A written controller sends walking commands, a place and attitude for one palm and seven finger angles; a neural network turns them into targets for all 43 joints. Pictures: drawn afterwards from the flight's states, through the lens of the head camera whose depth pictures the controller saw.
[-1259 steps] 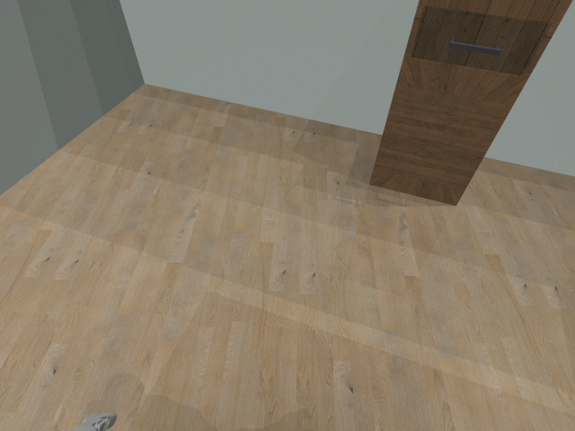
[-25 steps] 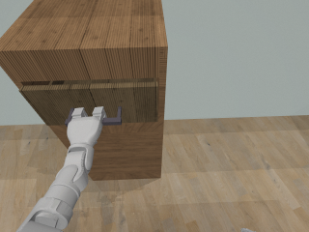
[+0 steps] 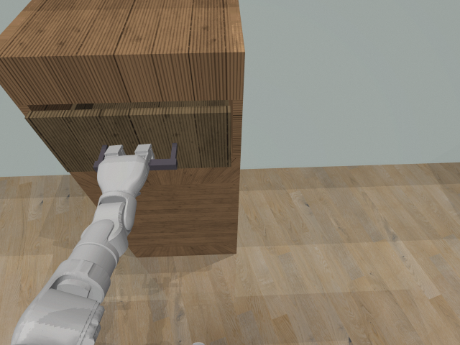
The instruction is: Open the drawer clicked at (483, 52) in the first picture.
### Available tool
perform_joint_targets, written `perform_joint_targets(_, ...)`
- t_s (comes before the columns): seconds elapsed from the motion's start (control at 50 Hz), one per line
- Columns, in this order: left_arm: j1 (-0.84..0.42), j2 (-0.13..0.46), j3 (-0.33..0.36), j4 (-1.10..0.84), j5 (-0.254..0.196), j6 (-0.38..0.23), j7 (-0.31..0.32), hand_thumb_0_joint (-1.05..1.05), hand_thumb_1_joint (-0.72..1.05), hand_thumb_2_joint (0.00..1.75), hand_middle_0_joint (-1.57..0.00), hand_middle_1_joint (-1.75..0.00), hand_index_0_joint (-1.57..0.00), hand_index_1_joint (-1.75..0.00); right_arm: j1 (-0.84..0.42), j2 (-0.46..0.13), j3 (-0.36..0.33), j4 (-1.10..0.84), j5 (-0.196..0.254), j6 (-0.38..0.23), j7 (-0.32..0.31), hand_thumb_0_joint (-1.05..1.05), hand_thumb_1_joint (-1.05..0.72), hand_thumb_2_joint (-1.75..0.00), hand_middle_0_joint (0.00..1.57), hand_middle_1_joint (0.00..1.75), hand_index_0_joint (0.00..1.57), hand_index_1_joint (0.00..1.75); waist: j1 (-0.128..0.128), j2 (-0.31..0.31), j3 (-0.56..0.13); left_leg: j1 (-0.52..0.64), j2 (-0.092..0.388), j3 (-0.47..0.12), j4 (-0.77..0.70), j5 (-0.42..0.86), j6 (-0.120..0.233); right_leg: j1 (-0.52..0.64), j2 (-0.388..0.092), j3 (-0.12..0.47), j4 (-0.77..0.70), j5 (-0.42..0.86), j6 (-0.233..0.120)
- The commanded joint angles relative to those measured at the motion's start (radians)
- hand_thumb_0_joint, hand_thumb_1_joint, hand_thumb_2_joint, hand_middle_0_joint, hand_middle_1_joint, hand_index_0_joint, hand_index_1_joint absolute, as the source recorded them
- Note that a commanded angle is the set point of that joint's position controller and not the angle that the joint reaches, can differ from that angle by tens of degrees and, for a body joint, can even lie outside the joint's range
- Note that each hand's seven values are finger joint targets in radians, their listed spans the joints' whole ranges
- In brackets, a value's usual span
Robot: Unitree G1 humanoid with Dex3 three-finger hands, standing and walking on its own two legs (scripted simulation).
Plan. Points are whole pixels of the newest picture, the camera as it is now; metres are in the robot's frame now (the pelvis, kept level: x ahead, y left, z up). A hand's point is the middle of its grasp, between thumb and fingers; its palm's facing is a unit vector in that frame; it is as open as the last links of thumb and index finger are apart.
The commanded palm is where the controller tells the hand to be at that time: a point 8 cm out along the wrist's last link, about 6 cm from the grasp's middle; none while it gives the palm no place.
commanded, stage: pull the drawer open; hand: left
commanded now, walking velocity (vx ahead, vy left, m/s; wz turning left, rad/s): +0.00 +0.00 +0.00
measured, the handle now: (137, 157) +0.47 +0.20 +0.02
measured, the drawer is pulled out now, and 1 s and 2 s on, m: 0.03 0.10 0.30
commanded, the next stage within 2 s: none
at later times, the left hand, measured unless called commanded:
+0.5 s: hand (131, 203) +0.38 +0.20 +0.00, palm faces +0.03 -0.05 -1.00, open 5.4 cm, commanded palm +0.35 +0.20 +0.06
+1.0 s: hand (128, 220) +0.34 +0.20 +0.00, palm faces +0.00 -0.11 -0.99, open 5.6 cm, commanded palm +0.29 +0.20 +0.06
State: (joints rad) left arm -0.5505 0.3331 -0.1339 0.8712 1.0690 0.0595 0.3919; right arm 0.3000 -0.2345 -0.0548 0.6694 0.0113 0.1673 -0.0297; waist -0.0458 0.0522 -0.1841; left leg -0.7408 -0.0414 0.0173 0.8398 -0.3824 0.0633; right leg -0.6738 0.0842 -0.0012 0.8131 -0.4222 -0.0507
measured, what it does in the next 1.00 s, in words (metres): stands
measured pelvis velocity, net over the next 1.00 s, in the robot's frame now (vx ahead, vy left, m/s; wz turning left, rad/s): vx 0.02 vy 0.00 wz -0.04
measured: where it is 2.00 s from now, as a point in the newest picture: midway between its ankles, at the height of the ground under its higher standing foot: outside the picture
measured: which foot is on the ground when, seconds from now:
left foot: down 0.00-1.00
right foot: down 0.00-1.00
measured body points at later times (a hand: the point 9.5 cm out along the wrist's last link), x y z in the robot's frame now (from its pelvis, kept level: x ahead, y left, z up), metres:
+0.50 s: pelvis +0.02 +0.01 +0.00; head +0.07 +0.00 +0.45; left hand +0.37 +0.20 +0.05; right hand +0.15 -0.25 -0.11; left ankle +0.01 +0.08 -0.70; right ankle -0.02 -0.09 -0.70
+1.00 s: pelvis +0.02 +0.00 +0.01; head +0.05 -0.01 +0.46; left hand +0.34 +0.20 +0.05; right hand +0.14 -0.26 -0.11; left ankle +0.01 +0.08 -0.70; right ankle -0.02 -0.09 -0.70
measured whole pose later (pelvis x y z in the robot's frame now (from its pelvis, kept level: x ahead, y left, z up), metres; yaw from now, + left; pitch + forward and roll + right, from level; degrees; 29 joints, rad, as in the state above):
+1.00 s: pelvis +0.02 +0.00 +0.01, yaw -2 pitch +13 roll -1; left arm -0.04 0.31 -0.14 0.34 1.03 0.13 0.37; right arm 0.25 -0.25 -0.04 0.59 0.01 0.17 0.01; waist -0.02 0.05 -0.19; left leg -0.61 -0.03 0.05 0.78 -0.40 0.07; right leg -0.56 0.09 0.04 0.76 -0.43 -0.05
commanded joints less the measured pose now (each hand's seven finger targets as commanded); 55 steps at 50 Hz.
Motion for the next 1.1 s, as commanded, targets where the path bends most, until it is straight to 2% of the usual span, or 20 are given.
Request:
perform_joint_targets(0.0, -0.294, 0.102, 0.029, -0.181, -0.010, -0.031, 0.036, 0.00, 0.90, 0.90, -0.40, -1.35, -0.40, -1.35, 0.006, -0.131, -0.052, -0.102, 0.002, -0.031, -0.002, 0.00, -0.90, -0.90, 0.20, 0.30, 0.20, 0.30, -0.008, -0.042, -0.304, 0.294, 0.018, -0.040, -0.072, 0.305, -0.016, 0.076, -0.010, 0.023, -0.112, 0.300, -0.006)
perform_joint_targets(0.04, -0.230, 0.114, 0.043, -0.194, -0.012, -0.031, 0.038, 0.00, 0.90, 0.90, -0.40, -1.35, -0.40, -1.35, 0.004, -0.131, -0.053, -0.111, 0.003, -0.031, -0.001, 0.00, -0.90, -0.90, 0.20, 0.30, 0.20, 0.30, 0.012, -0.036, -0.317, 0.296, 0.016, -0.032, -0.076, 0.320, -0.014, 0.102, -0.009, 0.027, -0.110, 0.325, -0.006)
perform_joint_targets(0.18, -0.010, 0.105, 0.050, -0.333, -0.039, -0.011, 0.035, 0.00, 0.90, 0.90, -0.40, -1.35, -0.40, -1.35, -0.032, -0.136, -0.051, -0.142, 0.007, -0.036, 0.009, 0.00, -0.90, -0.90, 0.20, 0.30, 0.20, 0.30, 0.038, -0.058, -0.315, 0.305, 0.018, -0.023, -0.091, 0.397, -0.013, 0.180, -0.009, 0.038, -0.118, 0.429, -0.003)
perform_joint_targets(0.24, 0.127, 0.073, 0.033, -0.425, -0.044, 0.007, 0.031, 0.00, 0.90, 0.90, -0.40, -1.35, -0.40, -1.35, -0.055, -0.136, -0.051, -0.162, 0.009, -0.039, 0.018, 0.00, -0.90, -0.90, 0.20, 0.30, 0.20, 0.30, 0.045, -0.059, -0.293, 0.338, 0.028, -0.028, -0.095, 0.486, -0.016, 0.185, -0.008, 0.034, -0.117, 0.479, -0.002)
perform_joint_targets(0.26, 0.190, 0.081, 0.046, -0.474, -0.048, 0.015, 0.032, 0.00, 0.90, 0.90, -0.40, -1.35, -0.40, -1.35, -0.066, -0.134, -0.051, -0.171, 0.009, -0.042, 0.025, 0.00, -0.90, -0.90, 0.20, 0.30, 0.20, 0.30, 0.062, -0.052, -0.308, 0.356, 0.031, -0.030, -0.095, 0.525, -0.017, 0.195, -0.008, 0.037, -0.116, 0.495, 0.000)
perform_joint_targets(0.32, 0.329, 0.087, 0.055, -0.590, -0.052, 0.041, 0.029, 0.00, 0.90, 0.90, -0.40, -1.35, -0.40, -1.35, -0.092, -0.134, -0.046, -0.191, 0.008, -0.044, 0.037, 0.00, -0.90, -0.90, 0.20, 0.30, 0.20, 0.30, 0.072, -0.044, -0.307, 0.384, 0.040, -0.038, -0.094, 0.623, -0.024, 0.215, -0.011, 0.036, -0.104, 0.549, 0.003)
perform_joint_targets(0.36, -0.010, 0.099, 0.023, -0.554, -0.018, 0.060, 0.043, 0.00, 0.90, 0.90, -0.40, -1.35, -0.40, -1.35, -0.075, -0.143, -0.044, -0.144, 0.007, -0.038, 0.026, 0.00, -0.90, -0.90, 0.20, 0.30, 0.20, 0.30, -0.014, -0.040, -0.215, 0.376, 0.047, -0.055, -0.085, 0.539, -0.028, 0.099, -0.010, 0.019, -0.110, 0.452, 0.010)
perform_joint_targets(0.38, -0.105, 0.109, 0.022, -0.527, 0.002, 0.063, 0.052, 0.00, 0.90, 0.90, -0.40, -1.35, -0.40, -1.35, -0.062, -0.143, -0.048, -0.130, 0.003, -0.040, 0.019, 0.00, -0.90, -0.90, 0.20, 0.30, 0.20, 0.30, -0.026, -0.023, -0.195, 0.372, 0.048, -0.057, -0.081, 0.503, -0.030, 0.060, -0.009, 0.011, -0.105, 0.398, 0.007)
perform_joint_targets(0.4, -0.086, 0.127, 0.042, -0.523, 0.010, 0.069, 0.058, 0.00, 0.90, 0.90, -0.40, -1.35, -0.40, -1.35, -0.068, -0.142, -0.047, -0.131, -0.001, -0.041, 0.016, 0.00, -0.90, -0.90, 0.20, 0.30, 0.20, 0.30, -0.012, -0.016, -0.186, 0.375, 0.046, -0.056, -0.083, 0.501, -0.030, 0.056, -0.007, 0.010, -0.109, 0.383, 0.002)
perform_joint_targets(0.42, -0.055, 0.142, 0.056, -0.492, 0.028, 0.079, 0.064, 0.00, 0.90, 0.90, -0.40, -1.35, -0.40, -1.35, -0.073, -0.138, -0.045, -0.128, -0.002, -0.039, 0.016, 0.00, -0.90, -0.90, 0.20, 0.30, 0.20, 0.30, 0.008, 0.004, -0.230, 0.399, 0.045, -0.058, -0.084, 0.513, -0.037, 0.060, -0.008, 0.011, -0.098, 0.375, -0.001)
perform_joint_targets(0.48, -0.082, 0.076, -0.001, -0.488, 0.016, 0.101, 0.057, 0.00, 0.90, 0.90, -0.40, -1.35, -0.40, -1.35, -0.071, -0.131, -0.050, -0.127, -0.003, -0.033, 0.015, 0.00, -0.90, -0.90, 0.20, 0.30, 0.20, 0.30, 0.008, 0.019, -0.304, 0.463, 0.045, -0.063, -0.066, 0.578, -0.049, 0.062, -0.007, 0.001, -0.090, 0.398, -0.002)
perform_joint_targets(0.5, -0.101, 0.091, 0.009, -0.493, 0.006, 0.106, 0.052, 0.00, 0.90, 0.90, -0.40, -1.35, -0.40, -1.35, -0.070, -0.135, -0.051, -0.122, -0.005, -0.030, 0.013, 0.00, -0.90, -0.90, 0.20, 0.30, 0.20, 0.30, 0.009, 0.017, -0.338, 0.480, 0.047, -0.067, -0.062, 0.610, -0.053, 0.074, -0.007, 0.003, -0.087, 0.414, -0.002)
perform_joint_targets(0.64, -0.157, 0.036, -0.037, -0.400, -0.010, 0.092, 0.009, 0.00, 0.90, 0.90, -0.40, -1.35, -0.40, -1.35, -0.092, -0.125, -0.038, -0.129, -0.001, -0.014, -0.003, 0.00, -0.90, -0.90, 0.20, 0.30, 0.20, 0.30, -0.002, -0.071, -0.278, 0.412, 0.032, -0.061, -0.076, 0.473, -0.033, 0.084, -0.015, 0.001, -0.104, 0.378, 0.002)
perform_joint_targets(0.68, -0.051, 0.026, -0.034, -0.405, -0.013, 0.076, 0.001, 0.00, 0.90, 0.90, -0.40, -1.35, -0.40, -1.35, -0.109, -0.121, -0.035, -0.153, -0.002, -0.016, -0.003, 0.00, -0.90, -0.90, 0.20, 0.30, 0.20, 0.30, 0.024, -0.075, -0.287, 0.401, 0.024, -0.052, -0.080, 0.461, -0.026, 0.122, -0.016, 0.011, -0.109, 0.398, -0.001)
perform_joint_targets(0.7, 0.014, 0.064, 0.006, -0.421, -0.020, 0.067, -0.004, 0.00, 0.90, 0.90, -0.40, -1.35, -0.40, -1.35, -0.115, -0.127, -0.034, -0.162, -0.003, -0.017, -0.003, 0.00, -0.90, -0.90, 0.20, 0.30, 0.20, 0.30, 0.045, -0.084, -0.314, 0.395, 0.022, -0.048, -0.080, 0.473, -0.024, 0.161, -0.016, 0.020, -0.111, 0.425, -0.003)
perform_joint_targets(0.8, 0.243, 0.056, 0.012, -0.512, -0.036, 0.032, -0.017, 0.00, 0.90, 0.90, -0.40, -1.35, -0.40, -1.35, -0.149, -0.120, -0.024, -0.201, 0.002, -0.028, 0.010, 0.00, -0.90, -0.90, 0.20, 0.30, 0.20, 0.30, 0.074, -0.074, -0.268, 0.351, 0.019, -0.037, -0.093, 0.472, -0.021, 0.209, -0.020, 0.037, -0.115, 0.472, -0.003)
perform_joint_targets(0.92, 0.497, 0.053, 0.020, -0.709, -0.053, 0.038, 0.002, 0.00, 0.90, 0.90, -0.40, -1.35, -0.40, -1.35, -0.171, -0.116, -0.023, -0.237, 0.003, -0.045, 0.036, 0.00, -0.90, -0.90, 0.20, 0.30, 0.20, 0.30, 0.088, -0.069, -0.235, 0.350, 0.025, -0.039, -0.106, 0.485, -0.022, 0.230, -0.019, 0.045, -0.112, 0.487, -0.001)
perform_joint_targets(0.98, 0.557, 0.051, 0.015, -0.782, -0.048, 0.056, 0.019, 0.00, 0.90, 0.90, -0.40, -1.35, -0.40, -1.35, -0.185, -0.117, -0.024, -0.241, 0.002, -0.052, 0.044, 0.00, -0.90, -0.90, 0.20, 0.30, 0.20, 0.30, 0.078, -0.064, -0.203, 0.352, 0.025, -0.038, -0.108, 0.459, -0.024, 0.215, -0.016, 0.050, -0.114, 0.473, -0.001)
perform_joint_targets(1.04, 0.676, 0.086, 0.056, -0.853, -0.047, 0.065, 0.040, 0.00, 0.90, 0.90, -0.40, -1.35, -0.40, -1.35, -0.203, -0.116, -0.019, -0.245, 0.001, -0.061, 0.051, 0.00, -0.90, -0.90, 0.20, 0.30, 0.20, 0.30, 0.095, -0.046, -0.214, 0.359, 0.024, -0.038, -0.103, 0.494, -0.030, 0.234, -0.017, 0.058, -0.098, 0.512, -0.003)
perform_joint_targets(1.08, 0.739, 0.060, 0.036, -0.894, -0.044, 0.073, 0.049, 0.00, 0.90, 0.90, -0.40, -1.35, -0.40, -1.35, -0.215, -0.111, -0.019, -0.251, 0.000, -0.067, 0.057, 0.00, -0.90, -0.90, 0.20, 0.30, 0.20, 0.30, 0.094, -0.045, -0.202, 0.370, 0.026, -0.040, -0.097, 0.508, -0.032, 0.221, -0.017, 0.054, -0.093, 0.507, -0.001)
